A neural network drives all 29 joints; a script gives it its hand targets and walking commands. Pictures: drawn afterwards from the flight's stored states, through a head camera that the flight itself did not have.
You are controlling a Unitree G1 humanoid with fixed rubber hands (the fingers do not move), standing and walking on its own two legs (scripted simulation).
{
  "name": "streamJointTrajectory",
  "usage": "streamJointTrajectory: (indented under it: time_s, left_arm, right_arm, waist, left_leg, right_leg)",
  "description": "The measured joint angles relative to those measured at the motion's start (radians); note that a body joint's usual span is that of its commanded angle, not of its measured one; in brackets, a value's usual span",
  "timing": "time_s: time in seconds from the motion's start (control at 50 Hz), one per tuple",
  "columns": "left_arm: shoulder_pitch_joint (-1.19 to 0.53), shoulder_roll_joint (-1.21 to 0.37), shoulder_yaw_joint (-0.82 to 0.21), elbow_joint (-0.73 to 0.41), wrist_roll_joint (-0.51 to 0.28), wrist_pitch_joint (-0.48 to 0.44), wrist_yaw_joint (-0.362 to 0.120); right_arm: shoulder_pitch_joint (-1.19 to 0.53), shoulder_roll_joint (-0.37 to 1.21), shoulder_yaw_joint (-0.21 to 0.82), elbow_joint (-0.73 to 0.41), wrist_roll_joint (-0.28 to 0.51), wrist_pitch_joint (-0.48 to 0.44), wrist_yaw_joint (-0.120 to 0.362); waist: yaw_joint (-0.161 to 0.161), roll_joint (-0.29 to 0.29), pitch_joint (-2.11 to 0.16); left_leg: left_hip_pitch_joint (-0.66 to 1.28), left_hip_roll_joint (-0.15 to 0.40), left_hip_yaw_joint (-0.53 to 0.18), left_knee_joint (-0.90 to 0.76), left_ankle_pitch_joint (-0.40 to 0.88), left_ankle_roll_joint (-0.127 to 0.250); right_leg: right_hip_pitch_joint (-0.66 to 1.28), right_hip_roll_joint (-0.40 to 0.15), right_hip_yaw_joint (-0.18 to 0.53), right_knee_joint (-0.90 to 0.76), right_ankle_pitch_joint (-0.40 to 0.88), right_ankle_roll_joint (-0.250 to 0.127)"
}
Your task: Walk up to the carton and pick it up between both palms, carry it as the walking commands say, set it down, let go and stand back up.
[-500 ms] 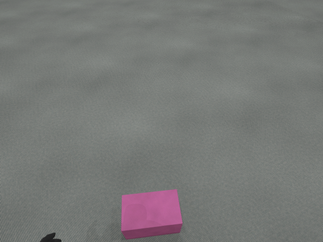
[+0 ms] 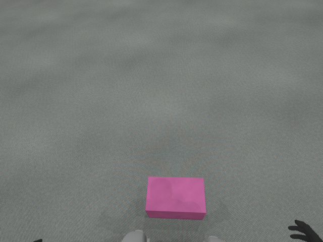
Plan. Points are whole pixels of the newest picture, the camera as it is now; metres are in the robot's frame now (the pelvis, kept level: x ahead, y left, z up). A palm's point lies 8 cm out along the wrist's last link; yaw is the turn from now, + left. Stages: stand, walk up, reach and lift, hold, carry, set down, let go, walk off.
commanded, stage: walk up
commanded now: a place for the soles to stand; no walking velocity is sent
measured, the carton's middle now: (175, 198) +0.39 +0.00 -0.66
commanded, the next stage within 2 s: none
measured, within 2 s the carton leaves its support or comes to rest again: neither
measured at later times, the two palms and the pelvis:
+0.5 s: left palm out of the picture +0.04 +0.34 -0.10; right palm out of the picture +0.12 -0.29 -0.09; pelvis +0.00 +0.02 +0.01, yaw +1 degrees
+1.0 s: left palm (43, 233) +0.16 +0.33 -0.08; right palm out of the picture +0.12 -0.29 -0.08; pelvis +0.02 +0.03 +0.03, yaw +0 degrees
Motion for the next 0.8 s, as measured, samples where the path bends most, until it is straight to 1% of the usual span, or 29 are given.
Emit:
streamJointTrajectory:
  time_s: [0.04,0.06,0.08,0.1,0.12,0.14,0.16,0.18,0.22,0.24,0.28,0.36,0.46,0.5,0.54,0.64,0.72,0.8]
  left_arm:
    - [0.005,0.005,-0.003,-0.003,-0.001,0.01,-0.012]
    - [0.006,0.007,-0.004,-0.001,-0.004,0.017,-0.018]
    - [-0.003,0.01,-0.003,0.006,-0.006,0.025,-0.022]
    - [-0.012,0.008,-0.002,0.013,-0.012,0.033,-0.023]
    - [-0.014,0.002,-0.002,0.017,-0.018,0.038,-0.022]
    - [-0.013,-0.003,-0.004,0.022,-0.024,0.039,-0.022]
    - [-0.011,-0.009,-0.008,0.03,-0.028,0.036,-0.024]
    - [-0.009,-0.017,-0.013,0.041,-0.03,0.031,-0.026]
    - [-0.006,-0.03,-0.017,0.063,-0.031,0.021,-0.027]
    - [-0.006,-0.036,-0.018,0.074,-0.03,0.018,-0.028]
    - [-0.007,-0.046,-0.021,0.097,-0.024,0.02,-0.033]
    - [0.0,-0.06,-0.02,0.128,-0.018,0.023,-0.046]
    - [-0.006,-0.057,-0.016,0.164,-0.018,0.019,-0.054]
    - [-0.011,-0.061,-0.018,0.179,-0.018,0.014,-0.054]
    - [-0.016,-0.066,-0.021,0.189,-0.014,0.009,-0.053]
    - [-0.058,-0.08,-0.031,0.199,-0.019,0.002,-0.047]
    - [-0.105,-0.085,-0.038,0.194,-0.023,-0.003,-0.041]
    - [-0.148,-0.086,-0.041,0.191,-0.024,0.001,-0.039]
  right_arm:
    - [-0.003,0.002,0.0,0.014,0.002,-0.01,-0.003]
    - [0.001,0.002,0.001,0.022,-0.001,-0.019,-0.006]
    - [0.003,0.013,0.0,0.033,-0.007,-0.028,-0.012]
    - [0.009,0.025,0.005,0.041,-0.014,-0.034,-0.016]
    - [0.015,0.036,0.014,0.048,-0.02,-0.04,-0.018]
    - [0.019,0.048,0.025,0.056,-0.021,-0.045,-0.019]
    - [0.021,0.057,0.033,0.064,-0.021,-0.048,-0.018]
    - [0.021,0.064,0.04,0.071,-0.017,-0.05,-0.018]
    - [0.018,0.076,0.05,0.084,-0.008,-0.047,-0.016]
    - [0.016,0.082,0.054,0.089,-0.004,-0.046,-0.016]
    - [0.012,0.088,0.059,0.1,-0.004,-0.044,-0.014]
    - [0.001,0.089,0.064,0.126,-0.014,-0.037,-0.007]
    - [-0.019,0.08,0.064,0.149,-0.014,-0.042,-0.007]
    - [-0.03,0.074,0.062,0.159,-0.009,-0.042,-0.007]
    - [-0.04,0.069,0.061,0.166,-0.002,-0.041,-0.006]
    - [-0.062,0.063,0.061,0.197,0.009,-0.043,-0.008]
    - [-0.066,0.068,0.065,0.223,0.01,-0.041,-0.009]
    - [-0.06,0.079,0.069,0.245,0.008,-0.04,-0.008]
  waist:
    - [0.004,-0.005,-0.01]
    - [0.0,-0.002,-0.021]
    - [-0.002,-0.017,-0.02]
    - [0.0,-0.027,-0.022]
    - [0.001,-0.031,-0.028]
    - [0.0,-0.036,-0.036]
    - [-0.005,-0.035,-0.045]
    - [-0.011,-0.032,-0.052]
    - [-0.02,-0.028,-0.064]
    - [-0.022,-0.03,-0.069]
    - [-0.024,-0.031,-0.081]
    - [-0.024,-0.02,-0.104]
    - [-0.022,-0.014,-0.103]
    - [-0.021,-0.002,-0.099]
    - [-0.022,0.007,-0.099]
    - [-0.031,0.024,-0.091]
    - [-0.038,0.024,-0.089]
    - [-0.046,0.01,-0.097]
  left_leg:
    - [0.054,0.0,0.032,-0.125,0.075,-0.004]
    - [0.08,-0.001,0.04,-0.182,0.11,-0.011]
    - [0.08,-0.012,0.043,-0.179,0.119,-0.032]
    - [0.073,-0.018,0.044,-0.157,0.112,-0.043]
    - [0.069,-0.016,0.042,-0.141,0.102,-0.046]
    - [0.069,-0.012,0.042,-0.134,0.094,-0.044]
    - [0.071,-0.005,0.037,-0.131,0.09,-0.041]
    - [0.074,0.004,0.032,-0.13,0.089,-0.039]
    - [0.083,0.018,0.024,-0.132,0.091,-0.043]
    - [0.089,0.022,0.023,-0.135,0.092,-0.045]
    - [0.099,0.028,0.022,-0.147,0.096,-0.045]
    - [0.117,0.045,0.018,-0.183,0.09,-0.035]
    - [0.143,0.045,0.017,-0.257,0.145,-0.047]
    - [0.154,0.046,0.015,-0.28,0.156,-0.054]
    - [0.163,0.045,0.016,-0.307,0.164,-0.053]
    - [0.193,0.038,0.025,-0.381,0.197,-0.064]
    - [0.218,0.037,0.034,-0.426,0.213,-0.071]
    - [0.243,0.035,0.04,-0.454,0.219,-0.068]
  right_leg:
    - [-0.02,-0.013,0.005,0.028,-0.009,0.015]
    - [-0.033,-0.018,0.002,0.051,-0.019,0.022]
    - [-0.042,-0.029,0.009,0.079,-0.035,0.021]
    - [-0.047,-0.019,0.03,0.101,-0.075,0.008]
    - [-0.05,0.003,0.054,0.115,-0.134,-0.002]
    - [-0.047,0.024,0.069,0.119,-0.175,-0.006]
    - [-0.039,0.041,0.075,0.107,-0.184,-0.007]
    - [-0.024,0.053,0.073,0.082,-0.156,-0.006]
    - [0.01,0.07,0.065,0.006,-0.001,0.007]
    - [0.021,0.073,0.064,-0.014,0.045,0.019]
    - [0.038,0.079,0.061,-0.036,0.046,0.036]
    - [0.062,0.097,0.051,-0.081,0.008,0.015]
    - [0.082,0.098,0.049,-0.143,0.085,0.018]
    - [0.09,0.099,0.045,-0.158,0.086,0.022]
    - [0.094,0.098,0.045,-0.174,0.085,0.022]
    - [0.11,0.092,0.05,-0.22,0.099,0.023]
    - [0.13,0.091,0.056,-0.259,0.114,0.027]
    - [0.155,0.09,0.06,-0.29,0.124,0.031]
